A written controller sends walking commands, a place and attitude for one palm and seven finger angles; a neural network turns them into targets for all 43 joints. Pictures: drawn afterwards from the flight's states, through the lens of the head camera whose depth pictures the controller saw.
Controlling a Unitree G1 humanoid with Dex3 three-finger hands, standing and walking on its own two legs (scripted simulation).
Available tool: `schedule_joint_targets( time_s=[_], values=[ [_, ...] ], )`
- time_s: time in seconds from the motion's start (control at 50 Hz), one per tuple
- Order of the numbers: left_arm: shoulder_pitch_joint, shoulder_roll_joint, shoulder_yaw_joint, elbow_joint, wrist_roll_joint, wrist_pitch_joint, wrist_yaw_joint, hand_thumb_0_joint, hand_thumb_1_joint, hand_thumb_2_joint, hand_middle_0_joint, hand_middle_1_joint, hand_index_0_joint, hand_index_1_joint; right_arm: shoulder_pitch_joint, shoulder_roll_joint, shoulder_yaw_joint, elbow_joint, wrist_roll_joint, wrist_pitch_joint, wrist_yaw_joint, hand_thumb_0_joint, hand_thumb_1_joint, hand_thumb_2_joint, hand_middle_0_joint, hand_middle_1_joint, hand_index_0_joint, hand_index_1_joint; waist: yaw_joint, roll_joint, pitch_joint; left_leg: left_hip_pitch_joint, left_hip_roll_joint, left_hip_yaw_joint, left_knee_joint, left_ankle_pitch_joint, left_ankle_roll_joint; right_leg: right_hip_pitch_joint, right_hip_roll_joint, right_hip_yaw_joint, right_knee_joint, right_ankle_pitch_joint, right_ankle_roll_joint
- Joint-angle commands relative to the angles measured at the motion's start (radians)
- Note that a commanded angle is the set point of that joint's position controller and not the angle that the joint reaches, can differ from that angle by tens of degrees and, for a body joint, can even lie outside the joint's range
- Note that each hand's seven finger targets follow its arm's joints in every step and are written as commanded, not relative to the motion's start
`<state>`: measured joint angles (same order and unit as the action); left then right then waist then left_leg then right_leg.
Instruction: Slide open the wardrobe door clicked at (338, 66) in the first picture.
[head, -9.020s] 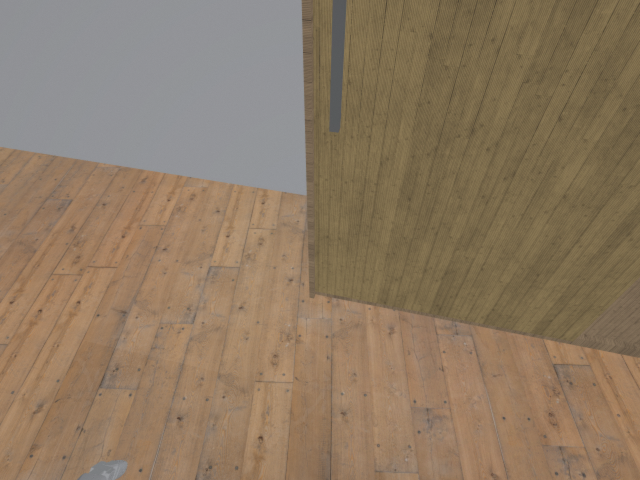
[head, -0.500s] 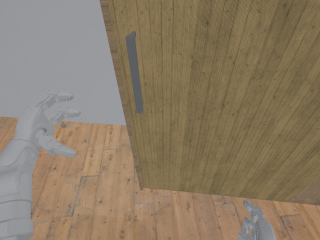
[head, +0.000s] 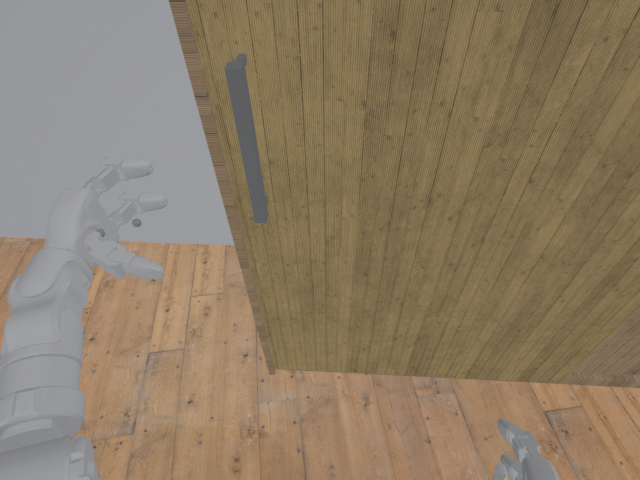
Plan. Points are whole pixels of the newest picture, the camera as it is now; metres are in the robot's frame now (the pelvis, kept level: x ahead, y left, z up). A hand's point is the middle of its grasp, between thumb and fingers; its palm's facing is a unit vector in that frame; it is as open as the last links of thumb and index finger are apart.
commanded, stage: move the hooked fingers beside the handle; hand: left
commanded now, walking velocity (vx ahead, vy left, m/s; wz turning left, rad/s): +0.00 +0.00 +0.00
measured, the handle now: (252, 148) +0.55 +0.15 +0.14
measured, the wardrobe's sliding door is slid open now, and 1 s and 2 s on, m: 0.00 0.00 0.00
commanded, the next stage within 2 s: feel for the door with the fingertips in 1.64 s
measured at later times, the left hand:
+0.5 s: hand (181, 185) +0.44 +0.22 +0.15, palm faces +0.00 -1.00 +0.00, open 14.0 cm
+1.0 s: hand (197, 171) +0.47 +0.21 +0.15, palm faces -0.01 -1.00 +0.01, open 14.0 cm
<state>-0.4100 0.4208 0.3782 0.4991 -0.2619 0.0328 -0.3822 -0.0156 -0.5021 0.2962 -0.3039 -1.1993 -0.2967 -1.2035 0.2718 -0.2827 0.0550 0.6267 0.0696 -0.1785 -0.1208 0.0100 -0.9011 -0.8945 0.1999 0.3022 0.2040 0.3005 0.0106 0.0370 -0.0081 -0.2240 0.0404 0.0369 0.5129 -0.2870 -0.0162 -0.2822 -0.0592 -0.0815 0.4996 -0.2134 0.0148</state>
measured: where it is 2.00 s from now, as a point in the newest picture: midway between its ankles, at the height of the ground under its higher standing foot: outside the picture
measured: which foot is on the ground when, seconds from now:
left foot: down 0.00-1.00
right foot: down 0.00-1.00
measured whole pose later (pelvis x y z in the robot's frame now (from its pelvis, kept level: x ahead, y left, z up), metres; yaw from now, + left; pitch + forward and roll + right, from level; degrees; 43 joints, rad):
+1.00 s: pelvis +0.01 +0.01 -0.01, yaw -2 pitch +8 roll -1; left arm -0.79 0.45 0.37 0.97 -0.16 -0.15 -0.30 -0.02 -0.50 0.30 -0.30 -1.20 -0.30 -1.20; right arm 0.38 -0.28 0.02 0.65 0.04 -0.06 -0.06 0.01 -0.90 -0.89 0.20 0.30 0.20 0.30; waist -0.07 0.02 -0.05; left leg -0.40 0.05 0.06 0.61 -0.34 0.00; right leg -0.45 -0.06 -0.05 0.56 -0.24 0.03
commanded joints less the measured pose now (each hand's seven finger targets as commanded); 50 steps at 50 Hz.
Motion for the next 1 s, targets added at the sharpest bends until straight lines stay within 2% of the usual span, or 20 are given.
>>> schedule_joint_targets(
  time_s=[0.0,0.04,0.08,0.12,0.16,0.22,0.26,0.28,0.46,0.54,0.56,0.6,0.66,0.74,0.78,0.82,0.86,0.94,0.96,0.98],
  values=[
    [-0.461,0.271,0.048,-0.157,-0.012,-0.081,0.011,0.000,-0.500,0.300,-0.300,-1.200,-0.300,-1.200,-0.055,-0.126,-0.046,-0.137,0.002,-0.051,-0.011,0.000,-0.900,-0.900,0.200,0.300,0.200,0.300,-0.016,0.007,-0.232,0.006,-0.041,-0.018,-0.078,0.168,0.032,0.107,0.044,0.027,-0.046,0.167,-0.032],
    [-0.497,0.256,0.024,-0.120,-0.002,-0.081,0.019,0.000,-0.500,0.300,-0.300,-1.200,-0.300,-1.200,-0.050,-0.125,-0.045,-0.133,0.002,-0.046,-0.010,0.000,-0.900,-0.900,0.200,0.300,0.200,0.300,-0.022,0.025,-0.225,0.003,-0.041,-0.017,-0.077,0.158,0.031,0.090,0.044,0.027,-0.046,0.154,-0.033],
    [-0.518,0.287,0.049,-0.093,0.005,-0.092,0.029,0.000,-0.500,0.300,-0.300,-1.200,-0.300,-1.200,-0.039,-0.131,-0.048,-0.130,-0.002,-0.039,-0.007,0.000,-0.900,-0.900,0.200,0.300,0.200,0.300,-0.020,-0.021,-0.255,-0.008,-0.039,-0.018,-0.071,0.172,0.035,0.115,0.043,0.031,-0.038,0.174,-0.032],
    [-0.549,0.282,0.039,-0.075,0.012,-0.103,0.033,0.000,-0.500,0.300,-0.300,-1.200,-0.300,-1.200,-0.032,-0.129,-0.049,-0.130,-0.002,-0.034,-0.006,0.000,-0.900,-0.900,0.200,0.300,0.200,0.300,-0.022,0.014,-0.270,-0.005,-0.041,-0.017,-0.066,0.174,0.033,0.108,0.042,0.032,-0.033,0.177,-0.034],
    [-0.563,0.303,0.053,-0.017,0.014,-0.115,0.040,0.000,-0.500,0.300,-0.300,-1.200,-0.300,-1.200,-0.013,-0.134,-0.050,-0.116,-0.004,-0.025,-0.004,0.000,-0.900,-0.900,0.200,0.300,0.200,0.300,-0.028,-0.044,-0.262,-0.024,-0.035,-0.017,-0.061,0.174,0.036,0.111,0.044,0.032,-0.033,0.178,-0.031],
    [-0.645,0.294,0.027,0.021,0.031,-0.134,0.042,0.000,-0.500,0.300,-0.300,-1.200,-0.300,-1.200,0.003,-0.136,-0.051,-0.110,-0.005,-0.018,-0.001,0.000,-0.900,-0.900,0.200,0.300,0.200,0.300,-0.039,0.018,-0.275,-0.026,-0.039,-0.019,-0.057,0.164,0.033,0.084,0.044,0.035,-0.024,0.170,-0.035],
    [-0.671,0.286,0.014,0.051,0.037,-0.151,0.046,0.000,-0.500,0.300,-0.300,-1.200,-0.300,-1.200,0.017,-0.139,-0.054,-0.105,-0.008,-0.012,0.002,0.000,-0.900,-0.900,0.200,0.300,0.200,0.300,-0.046,-0.013,-0.284,-0.031,-0.036,-0.019,-0.048,0.168,0.036,0.083,0.046,0.035,-0.019,0.170,-0.034],
    [-0.695,0.283,0.010,0.052,0.039,-0.160,0.047,0.000,-0.500,0.300,-0.300,-1.200,-0.300,-1.200,0.022,-0.138,-0.056,-0.105,-0.008,-0.010,0.003,0.000,-0.900,-0.900,0.200,0.300,0.200,0.300,-0.046,0.018,-0.305,-0.025,-0.037,-0.020,-0.045,0.176,0.034,0.083,0.045,0.037,-0.014,0.183,-0.036],
    [-0.753,0.336,0.045,0.230,0.059,-0.197,0.057,0.000,-0.500,0.300,-0.300,-1.200,-0.300,-1.200,0.089,-0.156,-0.065,-0.075,-0.017,0.023,0.016,0.000,-0.900,-0.900,0.200,0.300,0.200,0.300,-0.061,-0.051,-0.304,-0.091,-0.032,-0.015,-0.020,0.187,0.039,0.073,0.046,0.039,0.012,0.215,-0.030],
    [-0.851,0.317,0.011,0.181,0.075,-0.239,0.054,0.000,-0.500,0.300,-0.300,-1.200,-0.300,-1.200,0.108,-0.149,-0.071,-0.077,-0.018,0.031,0.022,0.000,-0.900,-0.900,0.200,0.300,0.200,0.300,-0.068,0.063,-0.381,-0.046,-0.037,-0.019,-0.006,0.234,0.032,0.058,0.052,0.041,0.030,0.250,-0.038],
    [-0.844,0.311,0.015,0.180,0.068,-0.247,0.058,0.000,-0.500,0.300,-0.300,-1.200,-0.300,-1.200,0.118,-0.149,-0.073,-0.079,-0.023,0.032,0.023,0.000,-0.900,-0.900,0.200,0.300,0.200,0.300,-0.068,0.016,-0.400,-0.038,-0.032,-0.025,0.001,0.266,0.035,0.076,0.054,0.036,0.036,0.273,-0.038],
    [-0.829,0.309,0.031,0.194,0.057,-0.248,0.058,0.000,-0.500,0.300,-0.300,-1.200,-0.300,-1.200,0.126,-0.152,-0.077,-0.071,-0.021,0.037,0.026,0.000,-0.900,-0.900,0.200,0.300,0.200,0.300,-0.066,0.010,-0.416,-0.035,-0.031,-0.021,0.005,0.287,0.033,0.077,0.058,0.036,0.039,0.302,-0.036],
    [-0.808,0.329,0.049,0.293,0.065,-0.232,0.064,0.000,-0.500,0.300,-0.300,-1.200,-0.300,-1.200,0.145,-0.160,-0.078,-0.057,-0.024,0.051,0.028,0.000,-0.900,-0.900,0.200,0.300,0.200,0.300,-0.072,-0.042,-0.351,-0.091,-0.030,-0.016,0.004,0.259,0.037,0.064,0.056,0.031,0.036,0.287,-0.032],
    [-0.860,0.329,0.033,0.223,0.094,-0.255,0.075,0.000,-0.500,0.300,-0.300,-1.200,-0.300,-1.200,0.149,-0.152,-0.082,-0.070,-0.027,0.063,0.037,0.000,-0.900,-0.900,0.200,0.300,0.200,0.300,-0.070,0.049,-0.411,-0.060,-0.032,-0.017,0.016,0.312,0.031,0.058,0.058,0.035,0.052,0.319,-0.037],
    [-0.867,0.309,0.029,0.235,0.080,-0.263,0.080,0.000,-0.500,0.300,-0.300,-1.200,-0.300,-1.200,0.155,-0.151,-0.084,-0.066,-0.028,0.068,0.039,0.000,-0.900,-0.900,0.200,0.300,0.200,0.300,-0.080,0.011,-0.409,-0.053,-0.026,-0.021,0.023,0.324,0.032,0.053,0.063,0.031,0.052,0.324,-0.034],
    [-0.907,0.281,0.006,0.240,0.077,-0.264,0.080,0.000,-0.500,0.300,-0.300,-1.200,-0.300,-1.200,0.155,-0.150,-0.083,-0.060,-0.027,0.071,0.038,0.000,-0.900,-0.900,0.200,0.300,0.200,0.300,-0.092,0.035,-0.402,-0.046,-0.026,-0.021,0.024,0.311,0.030,0.029,0.064,0.031,0.051,0.311,-0.035],
    [-0.840,0.319,0.048,0.267,0.080,-0.260,0.088,0.000,-0.500,0.300,-0.300,-1.200,-0.300,-1.200,0.164,-0.156,-0.087,-0.062,-0.030,0.075,0.039,0.000,-0.900,-0.900,0.200,0.300,0.200,0.300,-0.071,0.000,-0.416,-0.057,-0.025,-0.020,0.028,0.335,0.034,0.059,0.063,0.029,0.057,0.326,-0.036],
    [-0.805,0.282,0.023,0.254,0.089,-0.251,0.091,0.000,-0.500,0.300,-0.300,-1.200,-0.300,-1.200,0.147,-0.148,-0.084,-0.078,-0.028,0.082,0.047,0.000,-0.900,-0.900,0.200,0.300,0.200,0.300,-0.063,0.032,-0.393,-0.070,-0.027,-0.013,0.021,0.318,0.030,0.046,0.063,0.029,0.058,0.318,-0.038],
    [-0.775,0.291,0.035,0.262,0.084,-0.248,0.094,0.000,-0.500,0.300,-0.300,-1.200,-0.300,-1.200,0.149,-0.151,-0.085,-0.081,-0.028,0.087,0.046,0.000,-0.900,-0.900,0.200,0.300,0.200,0.300,-0.064,-0.021,-0.391,-0.080,-0.025,-0.010,0.025,0.316,0.036,0.060,0.063,0.027,0.059,0.323,-0.035],
    [-0.789,0.307,0.043,0.252,0.085,-0.248,0.095,0.000,-0.500,0.300,-0.300,-1.200,-0.300,-1.200,0.143,-0.151,-0.083,-0.083,-0.025,0.089,0.045,0.000,-0.900,-0.900,0.200,0.300,0.200,0.300,-0.064,-0.017,-0.377,-0.089,-0.025,-0.011,0.020,0.304,0.034,0.055,0.062,0.029,0.057,0.318,-0.034]
  ],
)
